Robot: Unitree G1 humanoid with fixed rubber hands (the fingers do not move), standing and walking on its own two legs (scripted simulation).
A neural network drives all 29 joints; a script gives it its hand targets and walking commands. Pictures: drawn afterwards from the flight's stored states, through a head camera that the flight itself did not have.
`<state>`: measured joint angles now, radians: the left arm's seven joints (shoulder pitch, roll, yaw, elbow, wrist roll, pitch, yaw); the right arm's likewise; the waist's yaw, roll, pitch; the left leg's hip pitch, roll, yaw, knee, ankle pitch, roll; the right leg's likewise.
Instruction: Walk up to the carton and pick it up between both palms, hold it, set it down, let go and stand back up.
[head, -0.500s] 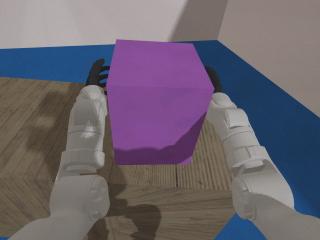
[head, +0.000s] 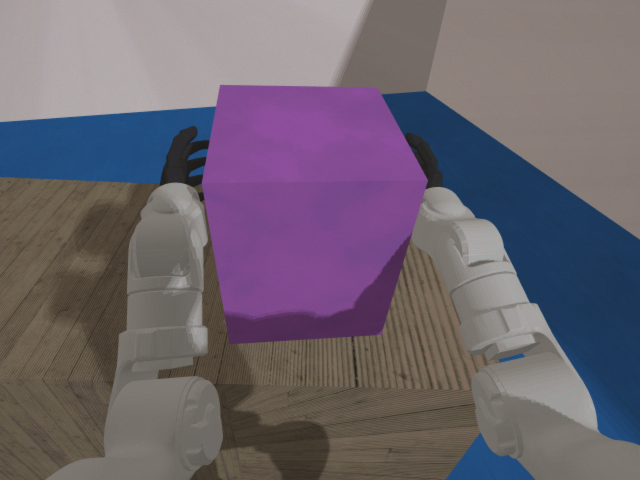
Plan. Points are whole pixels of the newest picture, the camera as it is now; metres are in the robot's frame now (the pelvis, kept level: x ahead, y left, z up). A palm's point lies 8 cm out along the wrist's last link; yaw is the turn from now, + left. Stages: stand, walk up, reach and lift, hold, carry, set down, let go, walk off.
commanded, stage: hold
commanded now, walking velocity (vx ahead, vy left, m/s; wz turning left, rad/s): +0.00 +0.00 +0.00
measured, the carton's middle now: (303, 215) +0.38 -0.01 +0.17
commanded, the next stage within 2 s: none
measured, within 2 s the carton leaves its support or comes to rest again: neither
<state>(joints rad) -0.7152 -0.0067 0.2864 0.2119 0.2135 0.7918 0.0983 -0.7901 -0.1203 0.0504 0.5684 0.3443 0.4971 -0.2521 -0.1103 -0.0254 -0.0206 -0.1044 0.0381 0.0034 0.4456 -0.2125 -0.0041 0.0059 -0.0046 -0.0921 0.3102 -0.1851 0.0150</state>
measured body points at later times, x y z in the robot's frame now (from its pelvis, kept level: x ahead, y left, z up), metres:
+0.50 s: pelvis -0.02 -0.01 +0.00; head -0.10 +0.02 +0.44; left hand +0.37 +0.15 +0.25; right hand +0.37 -0.14 +0.25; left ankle +0.03 +0.11 -0.74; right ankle +0.00 -0.13 -0.74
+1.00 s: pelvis -0.01 +0.00 +0.00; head -0.08 +0.03 +0.44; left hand +0.39 +0.14 +0.25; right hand +0.38 -0.15 +0.25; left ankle +0.03 +0.11 -0.74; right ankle +0.00 -0.13 -0.74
